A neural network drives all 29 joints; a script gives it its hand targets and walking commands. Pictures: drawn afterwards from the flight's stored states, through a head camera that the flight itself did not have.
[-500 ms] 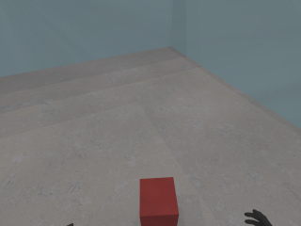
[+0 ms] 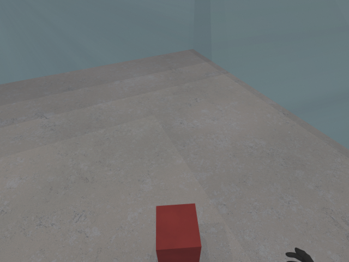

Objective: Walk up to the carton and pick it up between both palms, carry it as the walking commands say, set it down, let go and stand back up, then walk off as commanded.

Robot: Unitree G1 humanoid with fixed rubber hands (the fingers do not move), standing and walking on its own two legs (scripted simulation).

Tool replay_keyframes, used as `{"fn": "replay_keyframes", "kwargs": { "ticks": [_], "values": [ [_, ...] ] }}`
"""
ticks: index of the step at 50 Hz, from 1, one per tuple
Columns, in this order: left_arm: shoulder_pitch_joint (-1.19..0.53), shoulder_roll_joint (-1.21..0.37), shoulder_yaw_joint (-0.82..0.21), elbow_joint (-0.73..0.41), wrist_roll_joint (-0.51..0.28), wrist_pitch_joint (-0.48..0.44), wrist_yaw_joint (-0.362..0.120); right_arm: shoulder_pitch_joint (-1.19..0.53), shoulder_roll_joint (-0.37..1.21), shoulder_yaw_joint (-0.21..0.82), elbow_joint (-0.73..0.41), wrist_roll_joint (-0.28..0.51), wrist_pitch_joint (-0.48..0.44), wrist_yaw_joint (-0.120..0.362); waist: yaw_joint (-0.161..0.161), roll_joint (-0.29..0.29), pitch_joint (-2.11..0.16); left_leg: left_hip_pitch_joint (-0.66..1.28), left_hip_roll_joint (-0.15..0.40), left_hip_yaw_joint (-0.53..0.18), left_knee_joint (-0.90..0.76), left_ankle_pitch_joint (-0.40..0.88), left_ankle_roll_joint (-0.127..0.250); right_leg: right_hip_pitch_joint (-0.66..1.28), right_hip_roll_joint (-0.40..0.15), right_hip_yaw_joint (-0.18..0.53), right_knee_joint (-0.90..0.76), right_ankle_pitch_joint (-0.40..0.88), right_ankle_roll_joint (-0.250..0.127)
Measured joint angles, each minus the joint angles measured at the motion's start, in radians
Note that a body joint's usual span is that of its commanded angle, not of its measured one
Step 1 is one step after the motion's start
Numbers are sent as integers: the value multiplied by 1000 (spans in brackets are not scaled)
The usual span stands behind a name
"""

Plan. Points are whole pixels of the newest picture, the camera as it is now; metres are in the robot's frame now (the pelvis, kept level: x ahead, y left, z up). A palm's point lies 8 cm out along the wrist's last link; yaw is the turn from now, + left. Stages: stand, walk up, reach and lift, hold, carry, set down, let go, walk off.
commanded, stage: walk off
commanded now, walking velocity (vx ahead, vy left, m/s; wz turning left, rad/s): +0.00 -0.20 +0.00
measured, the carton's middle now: (177, 236) +0.49 +0.04 -0.64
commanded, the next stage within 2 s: none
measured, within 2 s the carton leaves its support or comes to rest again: neither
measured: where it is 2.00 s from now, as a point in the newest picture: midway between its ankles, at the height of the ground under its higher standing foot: outside the picture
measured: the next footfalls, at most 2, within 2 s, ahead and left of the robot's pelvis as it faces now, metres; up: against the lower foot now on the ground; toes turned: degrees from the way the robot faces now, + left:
right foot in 0.46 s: +0.03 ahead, -0.14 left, +0.00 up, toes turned -1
left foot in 0.86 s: +0.03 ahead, +0.05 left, +0.00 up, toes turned -1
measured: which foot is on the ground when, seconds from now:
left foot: down 0.00-0.48, up 0.50-0.84, down 0.86-1.00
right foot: down 0.00-0.20, up 0.22-0.44, down 0.46-0.86, up 0.88-1.00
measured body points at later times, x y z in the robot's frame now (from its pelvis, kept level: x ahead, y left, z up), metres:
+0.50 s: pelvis +0.00 -0.03 +0.00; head +0.02 -0.03 +0.45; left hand +0.11 +0.23 -0.13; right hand +0.10 -0.31 -0.10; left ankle +0.00 +0.15 -0.72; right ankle -0.01 -0.14 -0.73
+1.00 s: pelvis +0.00 -0.06 +0.00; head -0.02 -0.03 +0.45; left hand +0.10 +0.20 -0.14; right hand +0.08 -0.34 -0.08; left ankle -0.01 +0.05 -0.73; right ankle -0.07 -0.16 -0.64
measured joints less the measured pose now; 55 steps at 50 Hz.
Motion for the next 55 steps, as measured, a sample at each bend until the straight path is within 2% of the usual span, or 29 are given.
{"fn": "replay_keyframes", "kwargs": {
  "ticks": [3,7,11,15,17,20,22,23,24,25,27,28,31,34,37,40,42,43,45,49,52,55],
  "values": [
    [0,0,0,-10,0,7,-2,0,0,0,0,0,2,-9,0,0,1,-3,3,0,4,-3,5,0,4,0,-3,0,-6],
    [0,0,0,-30,0,16,-2,2,0,0,5,0,3,-20,0,4,2,-19,6,0,52,-37,39,0,13,-2,1,-4,-6],
    [0,0,0,-46,0,30,-2,22,0,0,9,0,4,-31,0,-7,4,-23,7,1,65,-45,15,-5,13,-2,18,-9,7],
    [0,0,0,-54,0,42,-3,59,0,0,17,-2,4,-32,-1,-2,5,-19,25,0,51,-43,24,-79,15,-3,301,-82,45],
    [0,0,0,-59,0,42,-6,66,0,0,20,-2,4,-32,0,-3,4,-20,40,1,35,-36,15,-83,13,-2,336,-108,57],
    [0,0,0,-74,0,40,-8,66,0,0,19,-3,4,-32,1,-3,5,-52,58,2,19,-22,-4,-84,-1,-1,260,-174,59],
    [0,1,0,-77,0,34,-9,66,0,0,19,-3,4,-32,1,-1,5,-88,67,3,17,-14,-19,-79,-8,0,127,-178,59],
    [0,1,0,-75,0,28,-9,66,0,0,19,-3,4,-32,2,-1,5,-105,69,3,17,-11,-29,-67,-14,1,26,-135,59],
    [1,0,0,-71,0,19,-9,66,0,0,20,-3,4,-32,0,2,12,-116,70,2,23,-11,-39,-63,-14,-1,-32,-13,54],
    [1,-2,0,-65,0,11,-9,66,-1,0,23,-3,4,-32,0,8,30,-119,71,3,61,-63,-30,-62,-10,-4,-23,27,40],
    [10,-2,-2,-50,0,4,-9,67,0,0,38,-3,10,-32,1,12,34,-160,51,4,228,-209,-7,-61,-9,-6,-2,-3,10],
    [16,-2,-2,-47,0,4,-9,67,0,0,38,-3,12,-32,1,13,32,-185,39,4,309,-234,7,-61,-9,-6,-3,-16,-1],
    [17,-2,-2,-42,0,4,-9,67,-1,0,38,-3,20,-32,1,18,32,-241,5,4,463,-233,31,-62,-6,-12,-21,-15,-15],
    [17,-2,-3,-46,0,3,-6,67,-1,0,37,-3,27,-32,0,22,31,-254,-10,3,499,-213,35,-62,7,-22,-31,-5,-24],
    [17,-2,-8,-58,0,3,0,68,-1,0,37,-3,30,-32,0,25,31,-251,-9,4,477,-208,31,-62,27,-39,-31,-5,-31],
    [17,-3,-14,-59,0,7,1,68,-2,0,36,-3,30,-32,-1,25,30,-219,-2,16,354,-199,35,-62,48,-55,-27,-6,-34],
    [17,-3,-16,-58,0,15,1,69,-2,1,36,-3,28,-33,-2,24,30,-158,-1,33,195,-95,36,-63,57,-59,-1,-19,-30],
    [16,-2,-16,-58,0,19,1,71,1,1,38,-3,22,-35,-1,18,32,-122,-4,39,133,-60,55,-64,57,-58,30,-36,-26],
    [16,-3,-16,-55,0,31,1,75,5,12,50,-3,18,-35,-1,7,33,-95,-7,47,138,-79,79,-85,54,-59,179,-120,4],
    [16,-3,-16,-59,0,52,1,89,5,16,49,-3,18,-35,-1,7,33,-30,15,47,75,-64,77,-135,53,-58,506,-138,49],
    [16,-2,-16,-68,0,53,1,89,5,16,49,-3,16,-35,0,3,33,-22,34,48,25,-33,61,-139,40,-56,540,-140,74],
    [16,-2,-16,-85,0,53,1,89,5,16,49,-3,13,-35,1,-2,35,-54,40,49,0,-9,46,-139,13,-56,441,-140,94]
  ]
}}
